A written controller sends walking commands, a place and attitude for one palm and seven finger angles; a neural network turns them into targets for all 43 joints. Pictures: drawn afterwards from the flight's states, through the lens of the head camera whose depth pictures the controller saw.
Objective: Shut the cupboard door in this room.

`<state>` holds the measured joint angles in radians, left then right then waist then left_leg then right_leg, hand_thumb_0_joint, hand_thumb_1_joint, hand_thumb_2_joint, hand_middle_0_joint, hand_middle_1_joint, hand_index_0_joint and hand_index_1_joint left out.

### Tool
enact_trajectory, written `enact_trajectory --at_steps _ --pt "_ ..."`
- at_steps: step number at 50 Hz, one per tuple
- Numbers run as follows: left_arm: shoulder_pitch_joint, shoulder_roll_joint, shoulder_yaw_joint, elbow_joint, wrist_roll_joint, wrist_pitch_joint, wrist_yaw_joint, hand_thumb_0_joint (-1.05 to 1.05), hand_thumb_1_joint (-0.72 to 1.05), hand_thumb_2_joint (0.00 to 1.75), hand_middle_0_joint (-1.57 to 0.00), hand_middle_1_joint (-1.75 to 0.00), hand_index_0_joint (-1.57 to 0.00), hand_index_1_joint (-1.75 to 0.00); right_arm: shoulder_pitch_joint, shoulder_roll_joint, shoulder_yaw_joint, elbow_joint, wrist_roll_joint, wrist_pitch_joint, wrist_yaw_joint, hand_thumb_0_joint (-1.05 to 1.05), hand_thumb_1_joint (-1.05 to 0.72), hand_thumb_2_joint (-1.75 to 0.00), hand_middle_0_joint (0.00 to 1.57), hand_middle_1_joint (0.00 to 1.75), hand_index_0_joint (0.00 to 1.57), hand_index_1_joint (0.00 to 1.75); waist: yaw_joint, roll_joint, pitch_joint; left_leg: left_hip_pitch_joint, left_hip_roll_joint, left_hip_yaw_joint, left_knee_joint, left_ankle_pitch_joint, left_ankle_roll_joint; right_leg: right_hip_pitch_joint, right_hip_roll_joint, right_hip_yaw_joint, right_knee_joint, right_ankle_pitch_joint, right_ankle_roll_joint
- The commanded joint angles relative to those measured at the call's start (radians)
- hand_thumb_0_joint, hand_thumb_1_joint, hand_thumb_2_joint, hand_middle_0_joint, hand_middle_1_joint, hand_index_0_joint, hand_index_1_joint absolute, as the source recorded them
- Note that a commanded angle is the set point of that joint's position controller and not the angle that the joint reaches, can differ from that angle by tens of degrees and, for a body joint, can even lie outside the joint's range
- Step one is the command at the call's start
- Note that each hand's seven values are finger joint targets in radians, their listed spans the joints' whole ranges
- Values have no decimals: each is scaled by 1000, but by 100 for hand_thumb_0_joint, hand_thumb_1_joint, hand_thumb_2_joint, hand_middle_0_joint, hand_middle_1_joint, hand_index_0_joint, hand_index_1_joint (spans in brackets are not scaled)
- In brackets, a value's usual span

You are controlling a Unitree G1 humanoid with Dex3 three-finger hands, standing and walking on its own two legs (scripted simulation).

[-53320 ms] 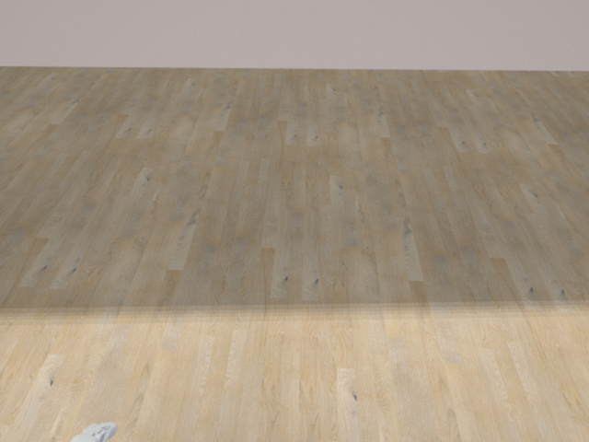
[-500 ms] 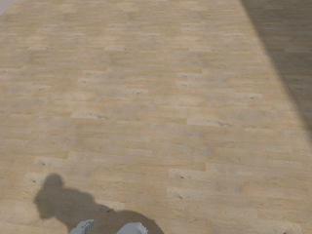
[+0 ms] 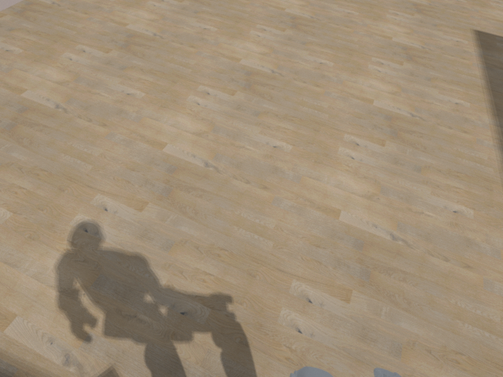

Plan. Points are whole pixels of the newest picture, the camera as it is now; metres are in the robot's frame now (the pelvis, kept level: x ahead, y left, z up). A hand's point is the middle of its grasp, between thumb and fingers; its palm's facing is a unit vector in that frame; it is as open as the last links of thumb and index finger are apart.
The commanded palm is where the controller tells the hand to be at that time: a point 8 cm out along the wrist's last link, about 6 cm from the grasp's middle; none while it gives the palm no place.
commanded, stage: turn or walk to find it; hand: left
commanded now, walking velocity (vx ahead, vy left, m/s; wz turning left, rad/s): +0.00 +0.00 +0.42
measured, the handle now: out of the picture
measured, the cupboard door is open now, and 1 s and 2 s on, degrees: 59 59 59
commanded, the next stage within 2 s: none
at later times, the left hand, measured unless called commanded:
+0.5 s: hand out of the picture +0.07 +0.16 -0.15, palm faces +0.22 -0.94 -0.26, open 7.4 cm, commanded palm none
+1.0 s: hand out of the picture -0.01 +0.20 -0.16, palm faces +0.45 -0.86 -0.26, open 7.4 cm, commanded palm none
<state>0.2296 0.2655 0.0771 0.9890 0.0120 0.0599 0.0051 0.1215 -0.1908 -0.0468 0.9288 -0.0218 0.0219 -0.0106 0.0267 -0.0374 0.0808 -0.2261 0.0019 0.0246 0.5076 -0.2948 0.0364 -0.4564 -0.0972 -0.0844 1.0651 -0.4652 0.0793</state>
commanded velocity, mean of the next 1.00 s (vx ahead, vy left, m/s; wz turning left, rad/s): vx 0.00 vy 0.00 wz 0.42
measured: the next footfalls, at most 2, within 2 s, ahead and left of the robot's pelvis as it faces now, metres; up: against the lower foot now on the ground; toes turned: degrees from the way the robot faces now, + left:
right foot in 0.30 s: +0.06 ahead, -0.14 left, +0.00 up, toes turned +2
left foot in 0.70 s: +0.01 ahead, +0.10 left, +0.00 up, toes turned +24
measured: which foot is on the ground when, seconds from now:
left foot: down 0.00-0.30, up 0.32-0.68, down 0.70-1.00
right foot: up 0.00-0.28, down 0.30-0.70, up 0.72-1.00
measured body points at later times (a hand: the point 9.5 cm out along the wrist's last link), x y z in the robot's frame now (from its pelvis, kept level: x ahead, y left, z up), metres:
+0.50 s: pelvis +0.02 -0.05 +0.00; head +0.07 -0.07 +0.45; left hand +0.06 +0.21 -0.13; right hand +0.10 -0.29 -0.17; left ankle -0.05 +0.09 -0.66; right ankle +0.02 -0.14 -0.74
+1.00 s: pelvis +0.02 -0.03 +0.00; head +0.06 -0.01 +0.45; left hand -0.03 +0.24 -0.14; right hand +0.21 -0.21 -0.14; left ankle -0.02 +0.09 -0.74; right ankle +0.07 -0.15 -0.69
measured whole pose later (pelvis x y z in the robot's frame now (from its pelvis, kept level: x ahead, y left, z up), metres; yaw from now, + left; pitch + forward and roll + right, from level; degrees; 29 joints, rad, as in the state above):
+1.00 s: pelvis +0.02 -0.03 +0.00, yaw +25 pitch +1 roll +0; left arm 0.20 0.24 0.07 0.94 0.01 0.05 0.00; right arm 0.15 -0.19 -0.05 0.92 -0.03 0.03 0.00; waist 0.01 0.00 0.07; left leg -0.26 0.00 -0.01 0.48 -0.24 0.01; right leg -0.43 -0.08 -0.06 0.89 -0.44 0.08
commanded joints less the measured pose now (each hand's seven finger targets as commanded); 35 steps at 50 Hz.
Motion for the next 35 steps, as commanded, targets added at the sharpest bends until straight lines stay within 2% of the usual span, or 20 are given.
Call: enact_trajectory --at_steps 1,4,8,10,12,13,14,15,16,17,19,20,22,25,29,31,32,33,34,35 --pt "-27 50 2 -88 -1 -29 2 0 90 90 -20 -30 -20 -30 69 -196 -43 -41 5 -17 -11 0 -90 -90 20 30 20 30 -36 178 -90 136 236 -201 -169 531 120 -82 -6 38 -13 51 20" --pt "-67 43 -1 -112 -1 -31 2 0 90 90 -20 -30 -20 -30 98 -199 -48 -37 2 -14 -9 0 -90 -90 20 30 20 30 -51 194 -87 144 236 -239 -163 522 128 -75 7 37 -94 36 22" --pt "-88 26 -7 -135 -6 -39 3 0 90 90 -20 -30 -20 -30 92 -203 -57 -43 -2 -8 -6 0 -90 -90 20 30 20 30 -55 217 -110 111 217 -276 -115 568 125 27 46 16 -271 26 14" --pt "-68 27 -7 -134 -9 -45 5 0 90 90 -20 -30 -20 -30 82 -204 -60 -47 -3 -6 -5 0 -90 -90 20 30 20 30 -43 231 -114 78 206 -302 -90 588 116 100 66 6 -370 58 5" --pt "-7 36 -3 -122 -9 -56 9 0 90 90 -20 -30 -20 -30 64 -192 -61 -55 3 -4 -3 0 -90 -90 20 30 20 30 -9 195 -145 30 171 -300 -30 525 80 229 68 -1 -562 210 -4" --pt "27 63 2 -114 -6 -67 12 0 90 90 -20 -30 -20 -30 69 -171 -59 -56 10 -7 0 0 -90 -90 20 30 20 30 8 143 -168 -41 129 -278 42 408 34 352 19 35 -689 328 -15" --pt "58 144 18 -111 9 -80 22 0 90 90 -20 -30 -20 -30 96 -111 -51 -66 19 -10 9 0 -90 -90 20 30 20 30 15 -74 -201 -235 25 -162 219 129 -34 534 -197 228 -728 499 -84" --pt "84 196 26 -114 13 -80 24 0 90 90 -20 -30 -20 -30 76 -91 -49 -95 15 -7 9 0 -90 -90 20 30 20 30 30 -211 -174 -327 -66 -70 428 -328 -72 493 -405 369 -724 692 -208" --pt "76 173 29 -115 4 -82 28 0 90 90 -20 -30 -20 -30 65 -129 -57 -78 8 14 5 0 -90 -90 20 30 20 30 33 -208 -151 -299 -20 -135 588 -327 -68 363 -397 363 -748 618 -247" --pt "14 146 24 -128 5 -78 30 0 90 90 -20 -30 -20 -30 65 -121 -62 -61 7 22 9 0 -90 -90 20 30 20 30 2 -160 -102 -322 -9 -129 688 -267 -73 319 -347 319 -756 533 -246" --pt "-68 91 14 -154 4 -74 32 0 90 90 -20 -30 -20 -30 94 -110 -59 -28 4 28 22 0 -90 -90 20 30 20 30 -37 -100 -69 -326 27 -104 735 -148 -89 289 -265 156 -735 511 -203" --pt "-69 85 11 -159 8 -78 32 0 90 90 -20 -30 -20 -30 99 -100 -53 -23 3 28 26 0 -90 -90 20 30 20 30 -39 -118 -71 -319 28 -79 707 -130 -99 297 -246 104 -727 555 -190" --pt "-27 92 14 -147 11 -80 30 0 90 90 -20 -30 -20 -30 79 -92 -45 -26 5 28 28 0 -90 -90 20 30 20 30 -20 -144 -87 -302 27 -44 605 -143 -111 343 -238 62 -710 642 -191" --pt "40 119 19 -123 12 -77 26 0 90 90 -20 -30 -20 -30 19 -73 -36 -34 8 27 31 0 -90 -90 20 30 20 30 11 -132 -84 -266 19 2 470 -153 -113 371 -244 32 -696 711 -194" --pt "61 144 30 -104 17 -72 25 0 90 90 -20 -30 -20 -30 -15 -67 -24 -48 14 15 32 0 -90 -90 20 30 20 30 28 -163 -109 -205 18 36 282 -165 -99 411 -261 16 -656 741 -202" --pt "52 158 35 -101 15 -69 25 0 90 90 -20 -30 -20 -30 14 -74 -21 -47 14 7 30 0 -90 -90 20 30 20 30 11 -155 -128 -143 13 61 169 -108 -92 404 -265 -9 -615 731 -184" --pt "47 159 35 -97 12 -67 23 0 90 90 -20 -30 -20 -30 30 -78 -22 -42 12 4 29 0 -90 -90 20 30 20 30 -1 -133 -136 -85 6 76 92 -48 -88 380 -258 -25 -582 704 -162" --pt "42 156 36 -96 7 -63 21 0 90 90 -20 -30 -20 -30 61 -93 -26 -38 10 -1 29 0 -90 -90 20 30 20 30 -24 -119 -148 14 11 81 -24 48 -77 325 -244 -55 -516 649 -128" --pt "33 130 31 -101 0 -60 18 0 90 90 -20 -30 -20 -30 110 -145 -39 -32 6 -10 29 0 -90 -90 20 30 20 30 -57 18 -187 169 80 -3 -117 215 -47 214 -202 -93 -365 534 -81" --pt "50 62 17 -135 -8 -54 10 0 90 90 -20 -30 -20 -30 161 -258 -66 -37 -2 -16 22 0 -90 -90 20 30 20 30 -79 323 -213 320 352 -357 -131 580 95 -57 -52 -130 -144 -8 -2"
